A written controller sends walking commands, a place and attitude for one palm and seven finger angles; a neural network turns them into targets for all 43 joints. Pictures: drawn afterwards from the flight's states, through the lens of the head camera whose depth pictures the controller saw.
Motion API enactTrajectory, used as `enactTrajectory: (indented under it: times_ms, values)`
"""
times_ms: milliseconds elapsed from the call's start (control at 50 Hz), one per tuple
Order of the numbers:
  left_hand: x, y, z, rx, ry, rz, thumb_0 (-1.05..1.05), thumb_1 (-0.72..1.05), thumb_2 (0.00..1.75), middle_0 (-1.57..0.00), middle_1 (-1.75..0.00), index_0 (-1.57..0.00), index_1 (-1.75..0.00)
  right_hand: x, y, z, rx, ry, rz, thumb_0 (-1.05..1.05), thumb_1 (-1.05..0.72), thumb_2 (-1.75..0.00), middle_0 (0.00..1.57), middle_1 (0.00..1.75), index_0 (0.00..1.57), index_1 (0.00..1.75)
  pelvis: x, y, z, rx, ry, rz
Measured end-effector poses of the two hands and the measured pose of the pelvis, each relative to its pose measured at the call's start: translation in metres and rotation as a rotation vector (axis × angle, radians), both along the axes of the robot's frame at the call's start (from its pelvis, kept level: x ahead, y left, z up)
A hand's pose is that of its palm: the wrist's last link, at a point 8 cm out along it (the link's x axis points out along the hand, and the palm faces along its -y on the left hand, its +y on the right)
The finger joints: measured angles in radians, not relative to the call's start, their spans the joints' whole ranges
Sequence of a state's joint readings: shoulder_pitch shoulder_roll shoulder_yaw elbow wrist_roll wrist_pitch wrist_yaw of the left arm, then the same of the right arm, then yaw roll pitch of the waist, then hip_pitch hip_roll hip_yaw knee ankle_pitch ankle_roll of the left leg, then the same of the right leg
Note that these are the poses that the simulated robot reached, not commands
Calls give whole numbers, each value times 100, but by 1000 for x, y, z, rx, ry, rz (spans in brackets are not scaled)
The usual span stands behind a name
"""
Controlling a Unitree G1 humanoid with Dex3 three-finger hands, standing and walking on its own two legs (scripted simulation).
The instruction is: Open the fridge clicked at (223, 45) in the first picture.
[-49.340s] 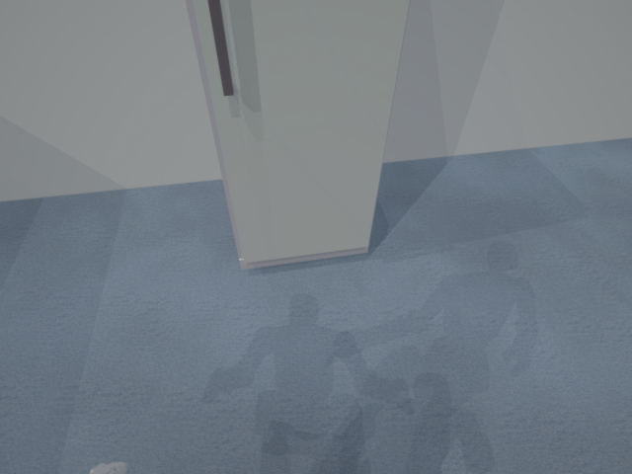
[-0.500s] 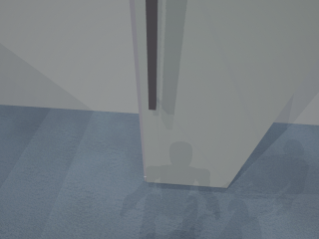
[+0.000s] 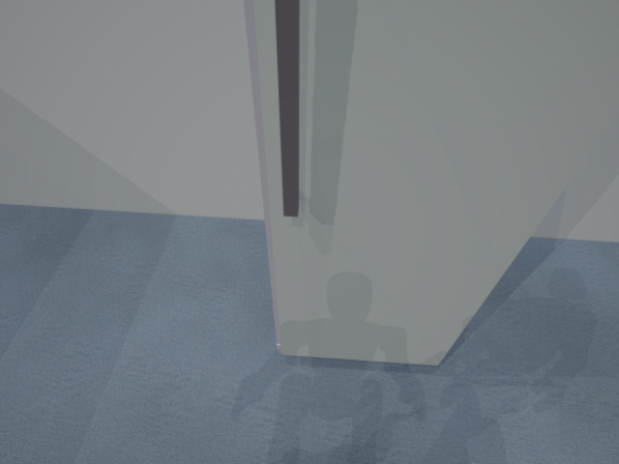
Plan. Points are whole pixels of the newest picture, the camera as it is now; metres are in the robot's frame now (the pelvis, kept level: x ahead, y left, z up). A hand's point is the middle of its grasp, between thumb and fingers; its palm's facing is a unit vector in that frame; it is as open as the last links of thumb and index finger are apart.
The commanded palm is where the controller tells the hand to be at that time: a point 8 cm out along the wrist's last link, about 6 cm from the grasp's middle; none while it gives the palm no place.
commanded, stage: look again from close up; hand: left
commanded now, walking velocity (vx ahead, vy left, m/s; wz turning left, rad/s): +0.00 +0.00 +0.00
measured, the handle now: (290, 66) +0.52 +0.06 +0.26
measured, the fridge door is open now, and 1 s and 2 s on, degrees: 0 0 0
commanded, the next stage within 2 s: shuffle to correct the standing spot in 0.14 s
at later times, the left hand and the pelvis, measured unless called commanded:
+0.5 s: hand out of the picture +0.02 +0.19 -0.18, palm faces -0.03 -0.97 -0.23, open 7.3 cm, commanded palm none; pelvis +0.01 -0.01 +0.00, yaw -1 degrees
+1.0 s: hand out of the picture -0.01 +0.06 -0.18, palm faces +0.04 -0.98 -0.17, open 7.3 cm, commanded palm none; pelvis +0.05 -0.08 -0.01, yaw -3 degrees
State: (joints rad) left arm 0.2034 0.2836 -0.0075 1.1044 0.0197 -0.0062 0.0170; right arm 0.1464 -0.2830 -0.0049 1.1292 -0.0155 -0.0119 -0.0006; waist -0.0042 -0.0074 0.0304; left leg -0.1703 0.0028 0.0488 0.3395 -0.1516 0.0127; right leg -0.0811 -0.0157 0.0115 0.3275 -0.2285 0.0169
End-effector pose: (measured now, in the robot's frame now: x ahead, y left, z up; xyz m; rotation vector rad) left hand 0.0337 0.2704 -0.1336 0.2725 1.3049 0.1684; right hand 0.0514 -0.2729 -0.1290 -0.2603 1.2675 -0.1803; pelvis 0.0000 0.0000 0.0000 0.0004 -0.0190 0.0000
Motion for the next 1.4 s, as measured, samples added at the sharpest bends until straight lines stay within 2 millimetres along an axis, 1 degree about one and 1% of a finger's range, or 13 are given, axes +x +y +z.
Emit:
enactTrajectory:
  times_ms: [280, 360, 480, 560, 680, 740, 840, 900, 980, 1100, 1200, 1300, 1400]
  values:
    - [9, 1, 2, 8, -8, 0, 0, 91, 90, -20, -30, -21, -29, 5, -3, 0, -5, 1, 1, 1, -91, -90, 20, 30, 20, 30, 5, -1, 0, 2, 1, 0]
    - [7, -5, -1, 1, 6, 6, 0, 91, 90, -20, -30, -20, -29, 4, 2, -2, 5, 6, -8, 1, -91, -90, 20, 30, 20, 30, 8, -3, 0, 3, 3, -4]
    - [-8, -30, -13, -51, 68, 18, 0, 91, 90, -20, -30, -20, -29, -9, 18, -11, 52, 40, -38, 1, -91, -90, 20, 30, 20, 30, 13, -9, -3, 10, 3, -12]
    - [-21, -51, -19, -80, 120, 25, 0, 91, 90, -20, -30, -20, -29, -24, 19, -20, 79, 76, -81, 1, -91, -90, 20, 30, 20, 30, 16, -21, -7, 24, 9, -30]
    - [-34, -87, -20, -80, 182, 34, 0, 91, 90, -20, -30, -20, -29, -52, -6, -36, 98, 144, -156, 1, -91, -90, 20, 30, 20, 30, 21, -51, -15, 18, 11, -49]
    - [-38, -104, -17, -75, 168, 82, 0, 91, 90, -20, -30, -20, -29, -58, -23, -34, 88, 210, -145, 1, -91, -90, 20, 30, 20, 30, 29, -65, -14, 10, 21, -20]
    - [-45, -137, -15, -97, 185, 124, 0, 91, 90, -20, -30, -20, -29, -40, -44, -28, 66, 219, -120, 1, -91, -90, 20, 30, 20, 30, 39, -81, -10, 5, 25, -14]
    - [-48, -154, -14, -118, 203, 122, 0, 91, 90, -20, -30, -20, -29, -20, -49, -29, 66, 178, -116, 1, -91, -90, 19, 30, 20, 30, 45, -84, -9, 0, 18, -32]
    - [-51, -164, -16, -124, 226, 127, 0, 91, 90, -20, -30, -21, -29, 13, -46, -31, 72, 107, -110, 1, -91, -90, 19, 30, 19, 30, 50, -84, -10, -2, 6, -52]
    - [-46, -155, -23, -121, 229, 122, 0, 91, 90, -21, -30, -21, -29, 52, -28, -28, 95, 3, -94, 1, -91, -90, 19, 30, 19, 30, 53, -78, -13, 4, -13, -64]
    - [-30, -129, -33, -112, 196, 95, 0, 91, 90, -21, -30, -21, -29, 63, -10, -29, 98, -63, -106, 0, -92, -90, 20, 30, 20, 30, 54, -64, -20, -5, -19, -68]
    - [-2, -104, -35, -90, 119, 51, 0, 91, 90, -20, -30, -20, -29, 44, 1, -28, 87, -68, -112, -1, -94, -90, 20, 30, 20, 30, 45, -50, -20, 21, -26, -94]
    - [16, -87, -25, -72, 49, 12, 0, 91, 90, -20, -30, -20, -29, 13, 1, -26, 90, -10, -110, -1, -94, -90, 20, 30, 20, 30, 32, -42, -15, 9, -22, -87]
